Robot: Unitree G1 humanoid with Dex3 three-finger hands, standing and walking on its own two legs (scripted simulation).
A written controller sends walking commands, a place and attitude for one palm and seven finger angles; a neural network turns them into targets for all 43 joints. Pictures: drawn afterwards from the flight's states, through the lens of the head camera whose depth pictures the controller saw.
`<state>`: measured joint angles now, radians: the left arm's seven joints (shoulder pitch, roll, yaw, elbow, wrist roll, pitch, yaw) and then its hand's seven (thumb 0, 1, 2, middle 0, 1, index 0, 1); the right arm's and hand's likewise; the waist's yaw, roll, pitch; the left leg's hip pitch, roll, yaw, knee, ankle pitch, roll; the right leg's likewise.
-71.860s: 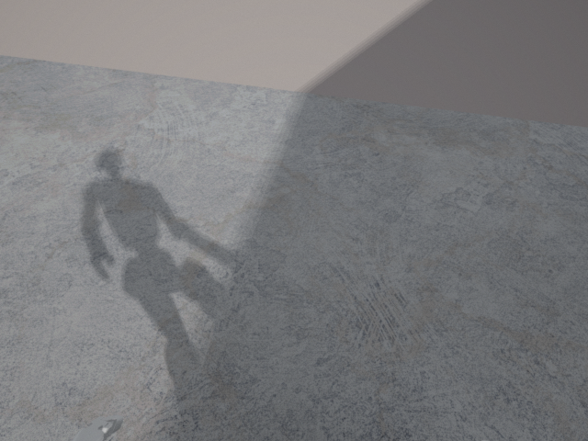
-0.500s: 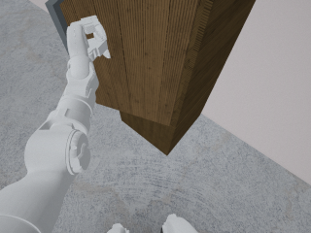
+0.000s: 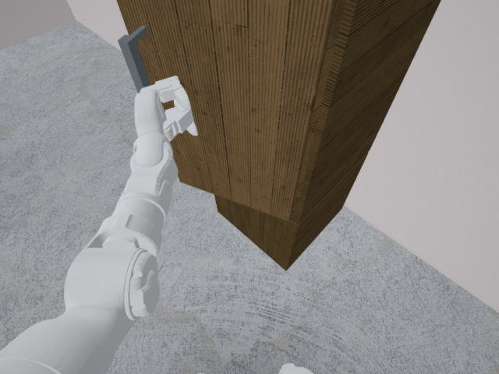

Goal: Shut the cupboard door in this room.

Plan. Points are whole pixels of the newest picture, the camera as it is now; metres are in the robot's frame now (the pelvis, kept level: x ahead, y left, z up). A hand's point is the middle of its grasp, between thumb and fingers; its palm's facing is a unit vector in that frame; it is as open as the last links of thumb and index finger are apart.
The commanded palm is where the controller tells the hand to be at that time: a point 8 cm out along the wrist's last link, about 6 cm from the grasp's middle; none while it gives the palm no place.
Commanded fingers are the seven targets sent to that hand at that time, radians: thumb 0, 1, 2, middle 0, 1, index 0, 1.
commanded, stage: draw the hand back to the body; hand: left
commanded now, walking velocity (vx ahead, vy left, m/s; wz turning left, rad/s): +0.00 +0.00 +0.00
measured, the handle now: (146, 71) +0.64 +0.15 +0.12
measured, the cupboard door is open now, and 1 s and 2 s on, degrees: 20 20 20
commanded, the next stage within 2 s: step back with the hand held close in 1.46 s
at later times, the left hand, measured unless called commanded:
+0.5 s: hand (105, 195) +0.33 +0.15 +0.17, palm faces +0.05 -0.99 -0.15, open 3.1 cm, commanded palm +0.29 +0.21 +0.17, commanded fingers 0.00 0.90 0.90 -0.97 -1.14 -0.97 -1.14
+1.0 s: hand out of the picture +0.21 +0.27 +0.19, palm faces +0.39 -0.84 -0.37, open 5.5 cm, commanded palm +0.15 +0.31 +0.21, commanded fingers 0.00 0.90 0.90 -0.28 -0.39 -0.28 -0.39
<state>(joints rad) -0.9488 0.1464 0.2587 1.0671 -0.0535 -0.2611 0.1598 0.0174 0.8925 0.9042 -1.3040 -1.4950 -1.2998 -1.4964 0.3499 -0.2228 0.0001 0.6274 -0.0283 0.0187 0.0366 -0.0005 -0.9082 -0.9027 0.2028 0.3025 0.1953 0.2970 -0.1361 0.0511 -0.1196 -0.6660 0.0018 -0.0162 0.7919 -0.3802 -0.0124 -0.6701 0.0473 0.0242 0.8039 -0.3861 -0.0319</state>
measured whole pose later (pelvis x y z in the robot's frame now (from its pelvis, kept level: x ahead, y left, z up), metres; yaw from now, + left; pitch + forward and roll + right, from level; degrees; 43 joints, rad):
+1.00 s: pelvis +0.01 +0.02 +0.04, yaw +2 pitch -3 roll +0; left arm 0.37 0.33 0.27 -0.29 -0.08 -0.05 0.06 0.01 0.89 0.90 -0.56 -0.67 -0.55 -0.67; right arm 0.20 -0.21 0.06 0.61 0.02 0.00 -0.07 0.01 -0.90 -0.90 0.21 0.30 0.20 0.30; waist 0.04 0.08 -0.01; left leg -0.13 -0.03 -0.04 0.44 -0.25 0.01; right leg -0.11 0.01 0.01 0.43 -0.26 0.00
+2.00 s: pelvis -0.02 +0.03 +0.03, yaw +2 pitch +1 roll -1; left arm 0.54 0.45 0.42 -0.45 -0.07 -0.15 0.13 0.01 0.88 0.90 -0.22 -0.30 -0.21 -0.30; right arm 0.17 -0.23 0.00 0.57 0.02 0.04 -0.10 0.01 -0.91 -0.90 0.20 0.30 0.20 0.30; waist 0.00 0.03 -0.01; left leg -0.31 -0.05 -0.03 0.53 -0.23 0.03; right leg -0.28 -0.01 0.01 0.51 -0.24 0.02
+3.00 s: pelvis -0.19 +0.05 +0.02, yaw +7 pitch +0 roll -4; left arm 0.47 0.45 0.43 -0.53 -0.03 -0.27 0.16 0.01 0.88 0.90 -0.22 -0.30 -0.22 -0.30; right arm 0.20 -0.20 0.00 0.64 -0.01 -0.07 -0.10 0.01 -0.90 -0.90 0.21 0.30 0.20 0.30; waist -0.02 -0.01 -0.04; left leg -0.54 0.02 0.03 0.62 -0.18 0.04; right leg -0.37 0.04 0.03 0.64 -0.33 0.02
